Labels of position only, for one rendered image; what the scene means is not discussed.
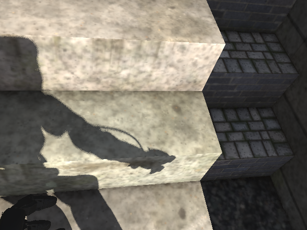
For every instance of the left robot hand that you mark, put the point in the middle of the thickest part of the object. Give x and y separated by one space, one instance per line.
14 218

